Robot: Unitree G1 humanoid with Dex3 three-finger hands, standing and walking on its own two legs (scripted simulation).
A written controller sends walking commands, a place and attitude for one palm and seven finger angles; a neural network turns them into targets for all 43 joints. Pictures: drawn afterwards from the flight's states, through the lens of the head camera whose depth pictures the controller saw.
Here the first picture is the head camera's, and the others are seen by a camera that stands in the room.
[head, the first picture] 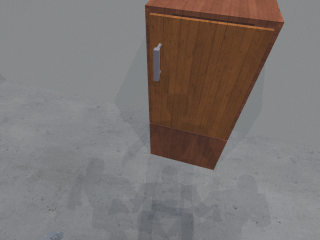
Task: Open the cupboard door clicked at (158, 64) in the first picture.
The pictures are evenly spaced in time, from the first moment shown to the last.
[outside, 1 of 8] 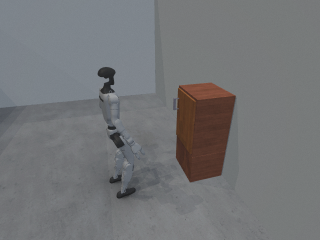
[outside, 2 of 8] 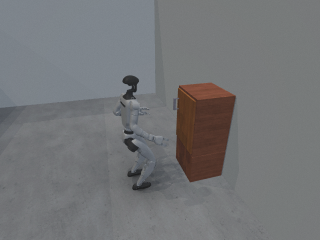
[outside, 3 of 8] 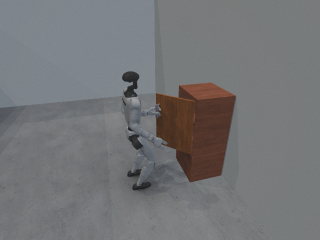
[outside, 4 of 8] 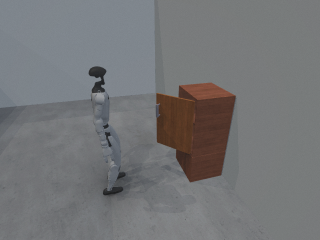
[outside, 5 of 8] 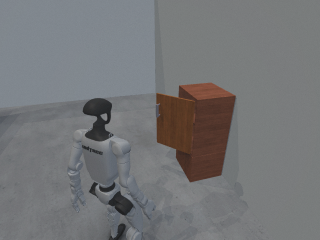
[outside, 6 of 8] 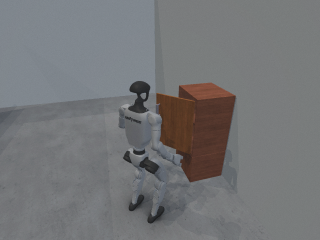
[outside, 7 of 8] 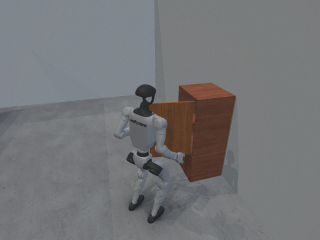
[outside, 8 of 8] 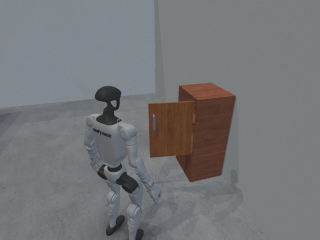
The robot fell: no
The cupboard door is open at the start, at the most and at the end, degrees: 0 82 81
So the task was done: yes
